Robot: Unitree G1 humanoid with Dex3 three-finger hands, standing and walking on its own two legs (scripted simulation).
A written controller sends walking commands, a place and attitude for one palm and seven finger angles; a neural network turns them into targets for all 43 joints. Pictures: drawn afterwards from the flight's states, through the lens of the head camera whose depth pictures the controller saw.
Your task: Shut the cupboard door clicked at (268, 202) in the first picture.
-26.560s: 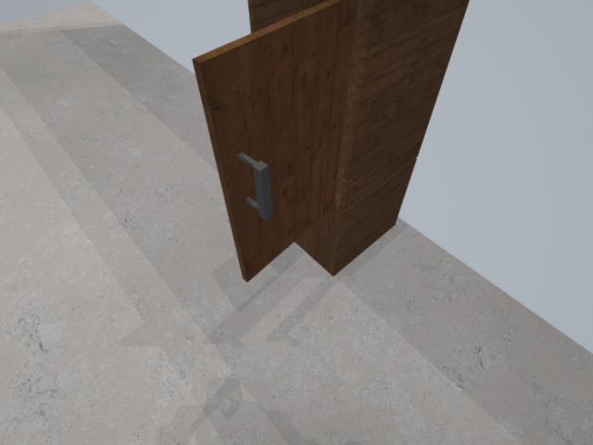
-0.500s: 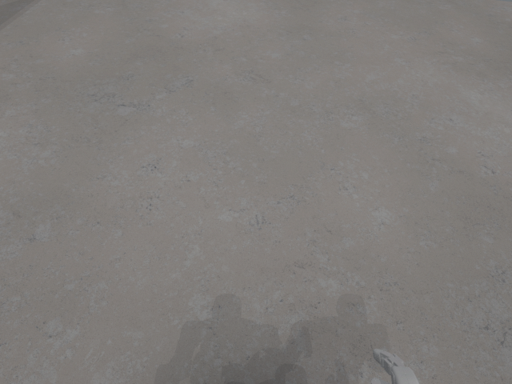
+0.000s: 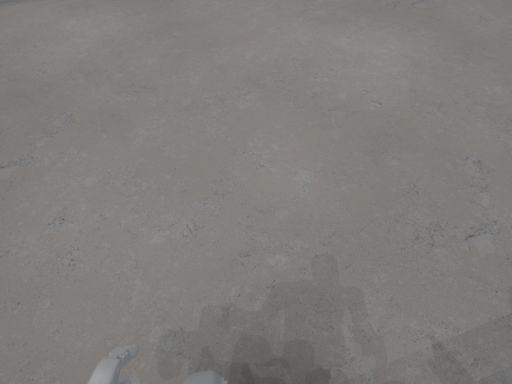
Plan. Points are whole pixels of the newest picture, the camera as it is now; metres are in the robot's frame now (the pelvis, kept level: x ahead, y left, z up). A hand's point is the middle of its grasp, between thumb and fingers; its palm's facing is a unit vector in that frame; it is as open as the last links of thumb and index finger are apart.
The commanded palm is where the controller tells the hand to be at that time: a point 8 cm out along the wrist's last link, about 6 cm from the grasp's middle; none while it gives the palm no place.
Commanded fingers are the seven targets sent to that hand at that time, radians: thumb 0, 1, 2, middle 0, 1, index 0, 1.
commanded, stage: turn to face it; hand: left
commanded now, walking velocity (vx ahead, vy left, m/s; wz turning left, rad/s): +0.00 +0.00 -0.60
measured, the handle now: out of the picture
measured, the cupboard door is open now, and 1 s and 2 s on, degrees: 68 68 68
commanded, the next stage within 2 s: none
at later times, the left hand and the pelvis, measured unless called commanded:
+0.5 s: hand (154, 369) +0.16 +0.20 -0.15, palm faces -0.26 -0.94 -0.20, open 7.4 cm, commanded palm none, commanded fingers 0.00 0.90 0.90 -0.20 -0.30 -0.20 -0.30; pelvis +0.02 +0.02 +0.01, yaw -18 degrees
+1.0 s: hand (192, 344) +0.21 +0.14 -0.17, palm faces -0.52 -0.83 -0.19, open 7.4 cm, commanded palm none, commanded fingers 0.00 0.90 0.90 -0.20 -0.30 -0.20 -0.30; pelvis +0.03 +0.01 +0.00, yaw -35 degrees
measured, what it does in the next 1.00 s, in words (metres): steps on the spot, turning right: left foot, then right foot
